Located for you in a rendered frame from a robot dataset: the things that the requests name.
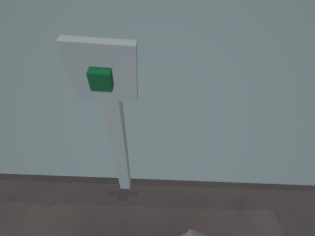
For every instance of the panel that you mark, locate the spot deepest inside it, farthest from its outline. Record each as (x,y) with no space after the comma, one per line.
(78,53)

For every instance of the button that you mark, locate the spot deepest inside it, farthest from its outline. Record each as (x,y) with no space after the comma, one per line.
(100,79)

